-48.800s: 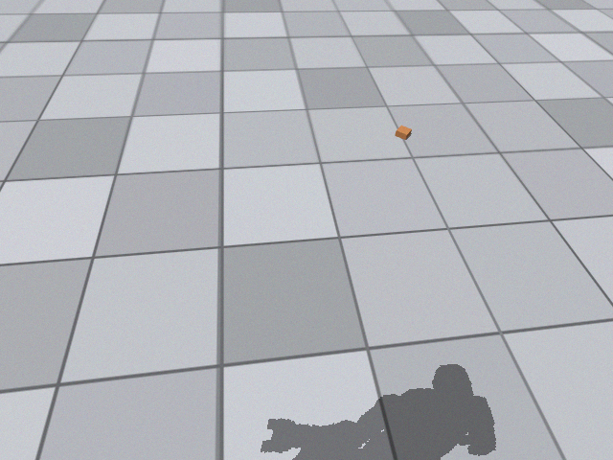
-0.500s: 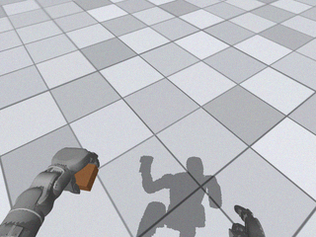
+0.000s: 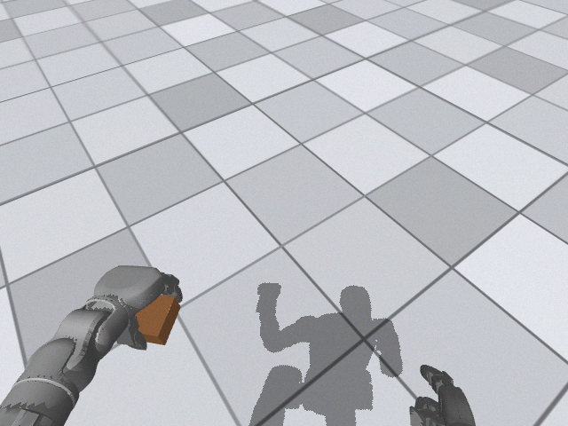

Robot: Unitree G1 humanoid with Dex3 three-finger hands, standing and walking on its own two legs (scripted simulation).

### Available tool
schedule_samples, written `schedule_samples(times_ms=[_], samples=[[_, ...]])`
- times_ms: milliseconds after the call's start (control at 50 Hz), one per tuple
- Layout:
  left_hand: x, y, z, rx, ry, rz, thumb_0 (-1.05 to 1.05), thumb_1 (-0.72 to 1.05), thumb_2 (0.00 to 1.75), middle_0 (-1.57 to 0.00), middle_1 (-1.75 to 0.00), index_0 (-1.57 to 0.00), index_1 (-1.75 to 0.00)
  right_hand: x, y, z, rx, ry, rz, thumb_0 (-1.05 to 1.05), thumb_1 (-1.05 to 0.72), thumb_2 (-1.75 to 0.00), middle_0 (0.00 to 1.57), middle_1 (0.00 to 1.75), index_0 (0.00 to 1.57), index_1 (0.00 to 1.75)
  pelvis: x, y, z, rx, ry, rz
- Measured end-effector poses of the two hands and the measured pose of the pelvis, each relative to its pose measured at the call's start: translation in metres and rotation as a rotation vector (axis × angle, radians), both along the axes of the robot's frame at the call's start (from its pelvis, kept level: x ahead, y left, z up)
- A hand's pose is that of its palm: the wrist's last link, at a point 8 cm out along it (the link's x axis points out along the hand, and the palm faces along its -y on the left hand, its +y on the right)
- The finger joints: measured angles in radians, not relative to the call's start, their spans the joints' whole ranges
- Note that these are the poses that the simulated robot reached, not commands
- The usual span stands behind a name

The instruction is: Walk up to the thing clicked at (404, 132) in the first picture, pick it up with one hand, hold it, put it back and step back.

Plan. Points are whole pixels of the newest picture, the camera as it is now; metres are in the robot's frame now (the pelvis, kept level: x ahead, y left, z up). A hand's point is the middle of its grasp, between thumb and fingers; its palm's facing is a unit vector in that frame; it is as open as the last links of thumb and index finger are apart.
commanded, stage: hold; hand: left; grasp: from above
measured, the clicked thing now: (150, 317) +0.29 +0.21 -0.06
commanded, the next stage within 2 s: crouch in 0.52 s
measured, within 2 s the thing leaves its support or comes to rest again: neither
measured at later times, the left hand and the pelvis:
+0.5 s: hand (140, 312) +0.28 +0.21 -0.02, palm faces -0.46 -0.01 -0.89, open 9.1 cm; pelvis +0.00 +0.00 +0.00, yaw +0 degrees
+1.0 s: hand (150, 328) +0.29 +0.22 -0.09, palm faces -0.44 +0.05 -0.90, open 9.1 cm; pelvis -0.01 +0.00 -0.03, yaw +1 degrees
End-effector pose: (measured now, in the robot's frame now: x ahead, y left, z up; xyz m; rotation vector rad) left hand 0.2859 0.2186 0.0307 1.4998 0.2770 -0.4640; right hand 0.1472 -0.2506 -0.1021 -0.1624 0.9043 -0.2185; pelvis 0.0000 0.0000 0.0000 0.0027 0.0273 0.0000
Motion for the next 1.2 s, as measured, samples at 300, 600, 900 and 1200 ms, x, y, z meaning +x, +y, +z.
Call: schedule_samples(times_ms=[300,600,900,1200], samples=[[-0.001,-0.004,0.005,-0.005,0.003,-0.002,-0.02,0.10,0.37,-0.79,-0.32,-0.86,-0.30,0.009,0.001,0.005,0.003,-0.004,0.005,0.01,-0.90,-0.90,0.20,0.30,0.20,0.30,0.003,-0.002,0.004,0.002,-0.014,0.004],[0.004,-0.001,0.003,0.003,0.012,0.001,-0.02,0.11,0.37,-0.79,-0.31,-0.86,-0.29,0.007,-0.002,0.004,0.000,0.028,-0.005,0.01,-0.90,-0.90,0.20,0.30,0.20,0.30,0.004,-0.003,0.005,0.003,-0.010,0.004],[0.003,0.000,-0.029,-0.001,-0.004,-0.023,-0.02,0.13,0.35,-0.77,-0.31,-0.84,-0.30,-0.001,-0.004,-0.005,-0.010,0.072,0.003,0.01,-0.91,-0.90,0.20,0.30,0.20,0.30,0.000,-0.003,-0.005,0.001,0.046,0.013],[0.023,0.001,-0.167,0.086,-0.043,-0.039,-0.02,0.13,0.34,-0.77,-0.31,-0.85,-0.30,-0.062,-0.024,-0.104,-0.068,0.245,-0.007,0.01,-0.92,-0.90,0.20,0.30,0.20,0.30,-0.028,-0.001,-0.097,-0.029,0.312,0.028]])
